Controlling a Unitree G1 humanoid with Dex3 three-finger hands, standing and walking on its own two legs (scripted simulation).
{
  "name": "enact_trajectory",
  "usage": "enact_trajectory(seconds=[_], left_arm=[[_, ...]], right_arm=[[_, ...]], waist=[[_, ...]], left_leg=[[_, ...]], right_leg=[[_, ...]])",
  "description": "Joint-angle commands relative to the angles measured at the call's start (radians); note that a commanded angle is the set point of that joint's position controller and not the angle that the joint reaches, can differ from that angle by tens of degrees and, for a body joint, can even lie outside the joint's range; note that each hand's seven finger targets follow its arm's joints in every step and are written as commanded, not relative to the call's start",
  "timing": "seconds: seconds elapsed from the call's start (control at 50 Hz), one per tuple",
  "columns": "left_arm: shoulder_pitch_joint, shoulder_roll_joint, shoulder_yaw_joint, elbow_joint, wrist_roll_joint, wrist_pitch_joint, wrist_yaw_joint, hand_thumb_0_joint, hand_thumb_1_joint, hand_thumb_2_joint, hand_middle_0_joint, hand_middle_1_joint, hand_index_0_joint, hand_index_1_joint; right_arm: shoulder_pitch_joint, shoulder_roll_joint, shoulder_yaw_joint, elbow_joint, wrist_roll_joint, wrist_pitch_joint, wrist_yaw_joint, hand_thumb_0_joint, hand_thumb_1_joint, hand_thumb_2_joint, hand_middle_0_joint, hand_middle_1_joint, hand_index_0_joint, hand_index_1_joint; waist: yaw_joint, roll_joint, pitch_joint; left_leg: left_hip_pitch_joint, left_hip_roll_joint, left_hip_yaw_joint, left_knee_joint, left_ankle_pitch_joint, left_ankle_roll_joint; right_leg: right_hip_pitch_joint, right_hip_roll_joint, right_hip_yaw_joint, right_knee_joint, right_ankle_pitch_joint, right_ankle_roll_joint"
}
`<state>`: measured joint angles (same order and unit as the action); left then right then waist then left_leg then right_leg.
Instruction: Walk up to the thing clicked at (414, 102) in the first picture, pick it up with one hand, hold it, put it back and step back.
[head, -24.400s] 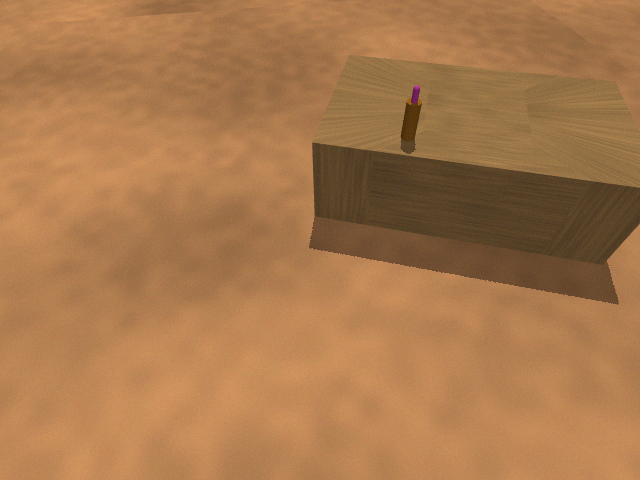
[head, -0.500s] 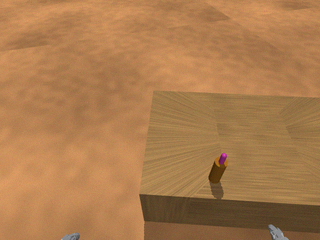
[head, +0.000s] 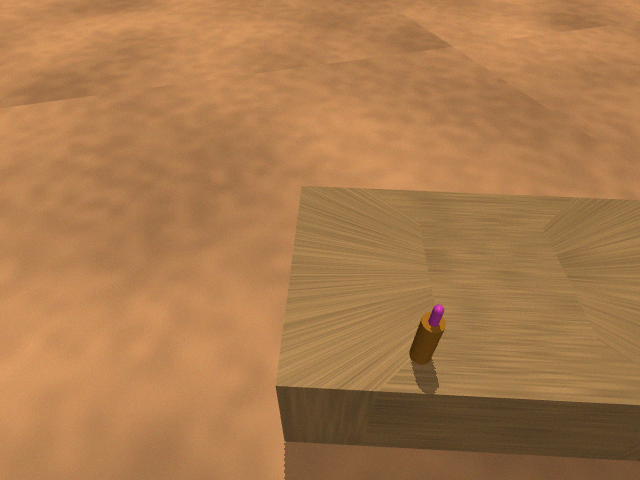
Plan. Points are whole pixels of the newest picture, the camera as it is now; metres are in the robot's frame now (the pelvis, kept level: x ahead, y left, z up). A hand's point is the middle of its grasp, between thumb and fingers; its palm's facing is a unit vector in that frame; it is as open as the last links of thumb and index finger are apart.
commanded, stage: home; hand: right
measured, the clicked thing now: (429, 332) +0.47 -0.22 -0.29
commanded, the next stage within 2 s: stand in 0.82 s
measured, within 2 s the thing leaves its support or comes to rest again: neither
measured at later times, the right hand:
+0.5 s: hand out of the picture +0.07 -0.25 -0.15, palm faces -0.03 +0.93 -0.36, open 17.4 cm
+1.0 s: hand out of the picture +0.10 -0.24 -0.15, palm faces -0.03 +0.93 -0.37, open 17.2 cm
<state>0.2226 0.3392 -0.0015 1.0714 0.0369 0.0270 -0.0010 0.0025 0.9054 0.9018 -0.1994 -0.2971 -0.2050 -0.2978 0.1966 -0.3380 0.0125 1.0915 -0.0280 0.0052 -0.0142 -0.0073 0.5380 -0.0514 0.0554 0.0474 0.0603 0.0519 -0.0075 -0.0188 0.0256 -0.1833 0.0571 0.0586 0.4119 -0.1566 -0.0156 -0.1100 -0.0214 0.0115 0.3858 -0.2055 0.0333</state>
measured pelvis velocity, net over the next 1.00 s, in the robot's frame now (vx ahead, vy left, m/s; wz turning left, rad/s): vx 0.02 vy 0.01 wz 0.00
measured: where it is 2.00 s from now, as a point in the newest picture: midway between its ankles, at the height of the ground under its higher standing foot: outside the picture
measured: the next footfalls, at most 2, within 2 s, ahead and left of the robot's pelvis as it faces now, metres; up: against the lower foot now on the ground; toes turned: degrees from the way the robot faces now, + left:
none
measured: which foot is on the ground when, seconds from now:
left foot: down 0.00-1.00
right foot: down 0.00-1.00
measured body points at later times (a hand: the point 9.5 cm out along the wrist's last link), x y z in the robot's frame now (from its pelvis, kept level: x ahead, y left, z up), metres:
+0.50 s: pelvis +0.00 +0.01 +0.00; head +0.00 +0.02 +0.45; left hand +0.05 +0.30 -0.14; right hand +0.07 -0.30 -0.13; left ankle +0.05 +0.13 -0.74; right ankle +0.01 -0.14 -0.74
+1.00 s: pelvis +0.02 +0.01 +0.00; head +0.03 +0.02 +0.45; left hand +0.09 +0.31 -0.14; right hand +0.10 -0.29 -0.12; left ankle +0.05 +0.13 -0.74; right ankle +0.01 -0.14 -0.74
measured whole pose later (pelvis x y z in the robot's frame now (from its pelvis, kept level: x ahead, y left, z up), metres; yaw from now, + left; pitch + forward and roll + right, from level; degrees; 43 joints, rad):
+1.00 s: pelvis +0.02 +0.01 +0.00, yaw +0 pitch -3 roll +0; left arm 0.14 0.35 0.00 1.12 0.02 0.01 0.00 0.00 0.91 0.90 -0.20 -0.30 -0.20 -0.30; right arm 0.11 -0.34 0.01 1.14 -0.01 -0.01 -0.01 -0.01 0.52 -0.07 0.07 0.07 0.08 0.07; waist -0.01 -0.02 0.05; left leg -0.15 0.02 0.07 0.36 -0.16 0.00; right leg -0.07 -0.05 0.02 0.32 -0.20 0.05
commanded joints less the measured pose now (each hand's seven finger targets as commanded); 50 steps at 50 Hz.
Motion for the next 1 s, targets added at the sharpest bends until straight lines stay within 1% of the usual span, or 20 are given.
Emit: enact_trajectory(seconds=[0.0, 0.1, 0.18, 0.24, 0.26, 0.28, 0.32, 0.38, 0.42, 0.44, 0.52, 0.58, 0.68, 0.72, 0.78, 0.9, 0.92, 0.94, 0.96, 0.98], left_arm=[[-0.051, 0.194, 0.041, -0.052, -0.004, -0.027, 0.014, 0.000, 0.897, 0.902, -0.201, -0.300, -0.200, -0.300], [-0.044, 0.192, 0.040, -0.030, -0.009, -0.026, 0.014, 0.000, 0.897, 0.902, -0.201, -0.300, -0.200, -0.301], [-0.039, 0.196, 0.038, -0.014, -0.008, -0.028, 0.013, 0.000, 0.897, 0.902, -0.201, -0.300, -0.200, -0.301], [-0.057, 0.199, 0.039, -0.020, -0.012, -0.030, 0.013, 0.000, 0.897, 0.902, -0.201, -0.301, -0.200, -0.301], [-0.056, 0.197, 0.038, -0.017, -0.012, -0.030, 0.013, 0.000, 0.897, 0.902, -0.201, -0.300, -0.200, -0.301], [-0.058, 0.198, 0.039, -0.017, -0.013, -0.032, 0.013, 0.000, 0.897, 0.902, -0.201, -0.300, -0.200, -0.301], [-0.061, 0.198, 0.038, -0.012, -0.013, -0.030, 0.012, 0.000, 0.897, 0.902, -0.201, -0.300, -0.200, -0.300], [-0.059, 0.193, 0.035, -0.007, -0.013, -0.033, 0.011, 0.000, 0.897, 0.902, -0.201, -0.300, -0.200, -0.300], [-0.070, 0.201, 0.037, -0.010, -0.013, -0.037, 0.014, 0.000, 0.897, 0.902, -0.201, -0.300, -0.200, -0.300], [-0.073, 0.200, 0.036, -0.010, -0.014, -0.038, 0.015, 0.000, 0.897, 0.902, -0.201, -0.300, -0.200, -0.301], [-0.081, 0.200, 0.039, -0.003, -0.017, -0.031, 0.013, 0.000, 0.897, 0.902, -0.201, -0.300, -0.200, -0.301], [-0.073, 0.194, 0.038, -0.004, -0.015, -0.032, 0.011, 0.000, 0.897, 0.902, -0.201, -0.300, -0.200, -0.301], [-0.091, 0.196, 0.039, -0.006, -0.014, -0.036, 0.012, 0.000, 0.897, 0.902, -0.201, -0.300, -0.200, -0.301], [-0.095, 0.197, 0.040, -0.005, -0.016, -0.036, 0.012, 0.000, 0.897, 0.902, -0.201, -0.300, -0.200, -0.301], [-0.105, 0.203, 0.043, -0.011, -0.018, -0.037, 0.013, 0.000, 0.897, 0.902, -0.201, -0.300, -0.200, -0.301], [-0.108, 0.201, 0.043, -0.004, -0.019, -0.034, 0.013, 0.000, 0.897, 0.902, -0.201, -0.300, -0.200, -0.300], [-0.105, 0.200, 0.043, -0.004, -0.018, -0.034, 0.013, 0.000, 0.900, 0.900, -0.200, -0.300, -0.200, -0.301], [-0.105, 0.202, 0.044, -0.007, -0.019, -0.036, 0.013, 0.000, 0.900, 0.900, -0.200, -0.300, -0.200, -0.301], [-0.111, 0.206, 0.045, -0.008, -0.019, -0.036, 0.013, 0.000, 0.900, 0.900, -0.200, -0.300, -0.200, -0.301], [-0.109, 0.200, 0.044, -0.007, -0.018, -0.036, 0.013, 0.000, 0.900, 0.900, -0.200, -0.300, -0.200, -0.301]], right_arm=[[-0.052, -0.218, -0.047, -0.050, 0.005, -0.026, -0.014, 0.000, 0.556, -0.049, 0.051, 0.051, 0.051, 0.051], [-0.064, -0.221, -0.044, -0.037, 0.006, -0.028, -0.015, 0.000, 0.558, -0.047, 0.051, 0.050, 0.051, 0.050], [-0.066, -0.220, -0.043, -0.030, 0.009, -0.025, -0.012, 0.000, 0.553, -0.050, 0.051, 0.051, 0.051, 0.051], [-0.067, -0.215, -0.040, -0.030, 0.010, -0.027, -0.010, 0.000, 0.560, -0.046, 0.051, 0.050, 0.051, 0.050], [-0.075, -0.216, -0.040, -0.028, 0.011, -0.026, -0.009, 0.000, 0.557, -0.048, 0.051, 0.051, 0.051, 0.051], [-0.079, -0.221, -0.042, -0.028, 0.009, -0.028, -0.010, 0.000, 0.561, -0.046, 0.051, 0.050, 0.051, 0.050], [-0.078, -0.223, -0.041, -0.024, 0.010, -0.027, -0.010, 0.000, 0.558, -0.048, 0.051, 0.051, 0.051, 0.051], [-0.091, -0.225, -0.042, -0.023, 0.013, -0.029, -0.008, 0.000, 0.548, -0.053, 0.052, 0.052, 0.052, 0.052], [-0.095, -0.222, -0.043, -0.025, 0.015, -0.030, -0.007, 0.000, 0.543, -0.057, 0.053, 0.053, 0.053, 0.053], [-0.090, -0.220, -0.042, -0.022, 0.014, -0.030, -0.006, 0.000, 0.541, -0.058, 0.053, 0.053, 0.053, 0.053], [-0.093, -0.224, -0.042, -0.012, 0.013, -0.027, -0.007, 0.000, 0.569, -0.041, 0.050, 0.049, 0.050, 0.049], [-0.109, -0.230, -0.043, -0.018, 0.014, -0.028, -0.005, 0.000, 0.547, -0.054, 0.052, 0.052, 0.052, 0.052], [-0.113, -0.232, -0.048, -0.018, 0.015, -0.032, -0.005, 0.000, 0.557, -0.049, 0.051, 0.051, 0.051, 0.051], [-0.112, -0.226, -0.045, -0.012, 0.016, -0.032, -0.004, 0.000, 0.546, -0.055, 0.052, 0.053, 0.052, 0.053], [-0.126, -0.231, -0.049, -0.017, 0.015, -0.035, -0.006, 0.000, 0.548, -0.053, 0.052, 0.052, 0.052, 0.052], [-0.121, -0.228, -0.048, -0.007, 0.016, -0.034, -0.007, 0.000, 0.561, -0.046, 0.051, 0.050, 0.051, 0.050], [-0.129, -0.231, -0.050, -0.011, 0.016, -0.035, -0.007, 0.000, 0.481, -0.126, 0.131, 0.130, 0.131, 0.130], [-0.135, -0.234, -0.051, -0.014, 0.016, -0.036, -0.007, 0.000, 0.401, -0.206, 0.200, 0.210, 0.200, 0.210], [-0.127, -0.225, -0.050, -0.011, 0.018, -0.037, -0.007, 0.000, 0.321, -0.286, 0.200, 0.290, 0.200, 0.290], [-0.129, -0.230, -0.050, -0.011, 0.017, -0.036, -0.008, 0.000, 0.241, -0.366, 0.200, 0.300, 0.200, 0.300]], waist=[[-0.004, 0.005, 0.021], [0.006, 0.031, 0.018], [0.003, 0.008, 0.035], [-0.002, 0.024, 0.011], [-0.001, 0.022, 0.027], [0.002, 0.024, 0.003], [0.000, 0.022, 0.020], [0.001, 0.012, 0.010], [-0.001, -0.006, -0.024], [-0.005, -0.004, -0.015], [-0.002, 0.028, 0.019], [0.005, 0.042, 0.011], [0.000, 0.016, -0.033], [0.000, 0.012, -0.015], [0.002, 0.022, -0.057], [0.002, 0.018, -0.037], [0.004, 0.025, -0.037], [0.008, 0.028, -0.062], [0.003, 0.013, -0.068], [0.005, 0.016, -0.061]], left_leg=[[0.042, 0.066, -0.105, -0.099, -0.137, 0.027], [0.021, 0.080, -0.119, -0.131, -0.150, 0.029], [0.031, 0.073, -0.115, -0.125, -0.169, 0.027], [0.033, 0.075, -0.110, -0.122, -0.130, 0.030], [0.032, 0.070, -0.113, -0.126, -0.141, 0.026], [0.043, 0.077, -0.110, -0.118, -0.125, 0.032], [0.028, 0.076, -0.115, -0.133, -0.136, 0.028], [0.043, 0.076, -0.113, -0.126, -0.100, 0.029], [0.075, 0.076, -0.104, -0.103, -0.015, 0.034], [0.072, 0.073, -0.103, -0.105, -0.013, 0.032], [0.041, 0.073, -0.112, -0.133, -0.097, 0.029], [0.027, 0.076, -0.120, -0.148, -0.119, 0.030], [0.077, 0.076, -0.107, -0.115, 0.000, 0.035], [0.071, 0.074, -0.110, -0.124, -0.007, 0.033], [0.109, 0.082, -0.105, -0.104, 0.093, 0.037], [0.097, 0.079, -0.105, -0.121, 0.098, 0.030], [0.100, 0.079, -0.107, -0.119, 0.096, 0.032], [0.121, 0.082, -0.104, -0.107, 0.147, 0.036], [0.125, 0.086, -0.103, -0.105, 0.177, 0.034], [0.123, 0.083, -0.102, -0.105, 0.172, 0.034]], right_leg=[[-0.123, -0.065, 0.085, -0.129, -0.081, -0.034], [-0.084, -0.065, 0.076, -0.104, -0.015, -0.035], [-0.120, -0.066, 0.081, -0.123, -0.072, -0.035], [-0.091, -0.076, 0.086, -0.117, -0.028, -0.040], [-0.110, -0.070, 0.081, -0.116, -0.054, -0.037], [-0.086, -0.077, 0.084, -0.115, -0.021, -0.039], [-0.088, -0.074, 0.080, -0.114, -0.029, -0.038], [-0.084, -0.077, 0.075, -0.114, -0.013, -0.037], [-0.064, -0.088, 0.082, -0.120, 0.041, -0.037], [-0.071, -0.087, 0.077, -0.125, 0.034, -0.034], [-0.076, -0.082, 0.070, -0.119, -0.002, -0.035], [-0.060, -0.081, 0.063, -0.116, 0.012, -0.032], [-0.039, -0.097, 0.069, -0.121, 0.064, -0.036], [-0.047, -0.095, 0.065, -0.125, 0.062, -0.032], [-0.023, -0.104, 0.066, -0.114, 0.126, -0.034], [-0.014, -0.102, 0.056, -0.118, 0.118, -0.030], [-0.015, -0.102, 0.054, -0.120, 0.115, -0.029], [-0.003, -0.107, 0.057, -0.119, 0.157, -0.029], [0.006, -0.107, 0.053, -0.110, 0.166, -0.029], [-0.004, -0.105, 0.050, -0.116, 0.161, -0.027]])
